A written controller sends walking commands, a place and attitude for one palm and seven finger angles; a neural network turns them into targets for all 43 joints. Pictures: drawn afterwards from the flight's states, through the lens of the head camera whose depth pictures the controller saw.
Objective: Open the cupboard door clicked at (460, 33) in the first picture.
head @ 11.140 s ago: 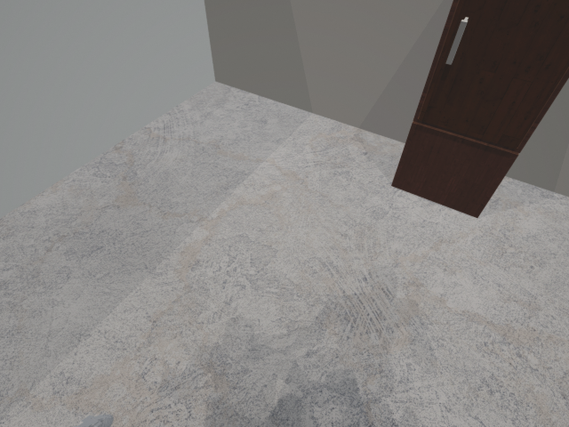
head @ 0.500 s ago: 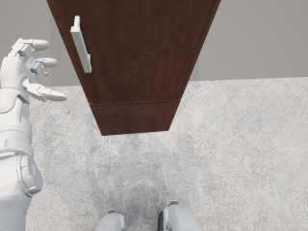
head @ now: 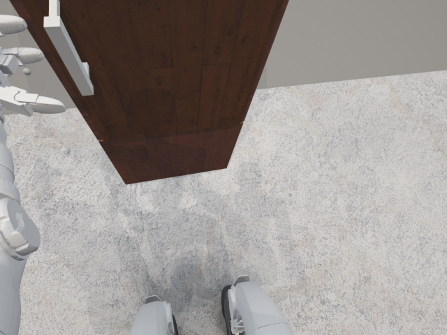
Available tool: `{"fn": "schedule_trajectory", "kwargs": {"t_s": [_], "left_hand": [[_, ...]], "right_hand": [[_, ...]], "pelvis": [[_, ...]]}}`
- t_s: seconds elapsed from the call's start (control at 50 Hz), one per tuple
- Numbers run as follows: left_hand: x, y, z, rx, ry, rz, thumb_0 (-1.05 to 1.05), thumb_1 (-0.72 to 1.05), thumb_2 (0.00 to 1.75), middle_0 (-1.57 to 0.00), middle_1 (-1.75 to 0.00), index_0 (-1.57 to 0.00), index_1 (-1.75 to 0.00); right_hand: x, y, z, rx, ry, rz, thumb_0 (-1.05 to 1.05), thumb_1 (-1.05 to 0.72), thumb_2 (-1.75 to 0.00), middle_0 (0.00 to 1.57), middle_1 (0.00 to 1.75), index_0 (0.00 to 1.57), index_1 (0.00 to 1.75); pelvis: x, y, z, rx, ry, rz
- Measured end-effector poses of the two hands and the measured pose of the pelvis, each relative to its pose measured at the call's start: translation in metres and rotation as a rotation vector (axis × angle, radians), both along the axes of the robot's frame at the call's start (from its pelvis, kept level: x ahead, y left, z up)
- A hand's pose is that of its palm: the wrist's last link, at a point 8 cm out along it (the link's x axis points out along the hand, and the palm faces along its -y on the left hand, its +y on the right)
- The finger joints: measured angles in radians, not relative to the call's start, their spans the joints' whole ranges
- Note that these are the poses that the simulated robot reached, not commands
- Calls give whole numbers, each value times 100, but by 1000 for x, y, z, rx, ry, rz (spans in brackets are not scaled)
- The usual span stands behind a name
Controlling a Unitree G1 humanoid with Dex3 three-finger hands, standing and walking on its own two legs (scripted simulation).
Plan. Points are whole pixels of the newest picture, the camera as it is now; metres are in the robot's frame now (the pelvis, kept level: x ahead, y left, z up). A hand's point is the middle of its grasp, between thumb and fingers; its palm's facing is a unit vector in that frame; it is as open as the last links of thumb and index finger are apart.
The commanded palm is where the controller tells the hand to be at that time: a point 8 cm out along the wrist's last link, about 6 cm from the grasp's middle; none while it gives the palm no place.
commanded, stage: move the hooked fingers beside the handle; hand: left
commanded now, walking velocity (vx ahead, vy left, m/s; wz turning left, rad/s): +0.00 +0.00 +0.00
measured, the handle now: (72, 51) +0.58 +0.18 +0.07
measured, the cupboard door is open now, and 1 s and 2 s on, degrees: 0 0 0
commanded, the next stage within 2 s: slide the fingers in behind the handle in 0.60 s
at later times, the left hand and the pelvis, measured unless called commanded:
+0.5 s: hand (32, 78) +0.52 +0.23 +0.07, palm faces +0.07 -1.00 -0.01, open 14.0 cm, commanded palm +0.50 +0.27 +0.07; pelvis +0.00 +0.00 +0.00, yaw +2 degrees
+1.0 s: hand (40, 74) +0.53 +0.22 +0.07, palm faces +0.08 -1.00 +0.00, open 14.0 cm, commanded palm +0.50 +0.26 +0.07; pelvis +0.00 +0.00 +0.00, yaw +1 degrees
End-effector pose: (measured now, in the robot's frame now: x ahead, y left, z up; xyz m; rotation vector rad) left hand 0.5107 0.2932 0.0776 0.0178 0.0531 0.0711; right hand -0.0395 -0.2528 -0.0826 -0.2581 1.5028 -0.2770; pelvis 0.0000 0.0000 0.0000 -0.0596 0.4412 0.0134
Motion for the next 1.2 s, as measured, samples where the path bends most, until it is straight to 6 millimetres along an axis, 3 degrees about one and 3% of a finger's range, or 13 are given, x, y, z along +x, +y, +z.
{"fn": "schedule_trajectory", "kwargs": {"t_s": [0.18, 0.32, 0.42, 0.54, 0.88, 1.2], "left_hand": [[-14, 3, 1, -14, -15, 7, -1, -50, 30, -30, -120, -30, -120], [-16, 1, 1, -10, -17, 3, -1, -50, 30, -30, -120, -30, -120], [-14, -4, 0, -7, -17, -2, -1, -50, 30, -30, -120, -30, -120], [-10, -10, -2, -2, -26, 2, -1, -50, 30, -31, -120, -30, -120], [-2, -12, -1, -7, -16, -5, -1, -50, 30, -30, -120, -30, -120], [-11, -30, -2, -18, -30, -2, -1, -50, 30, -30, -120, -30, -120]], "right_hand": [[22, 1, 2, 11, -20, 21, 1, -91, -90, 20, 30, 20, 30], [50, -6, 1, -13, -96, 62, 0, -91, -90, 20, 30, 20, 30], [60, -8, -3, -15, -118, 84, 0, -91, -90, 20, 30, 20, 30], [57, -8, -8, -7, -113, 80, 0, -91, -90, 20, 30, 20, 30], [15, -7, -5, 2, -13, 27, 1, -91, -90, 20, 30, 20, 30], [32, -5, -4, 10, -72, 48, 0, -91, -90, 20, 30, 20, 30]], "pelvis": [[9, 1, 6, -4, -23, 13], [9, 2, 5, -6, -31, 24], [7, 1, 2, -4, -27, 29], [4, -1, -1, -3, -17, 25], [1, -4, -1, -3, -5, 18], [3, -1, 2, -1, -27, 21]]}}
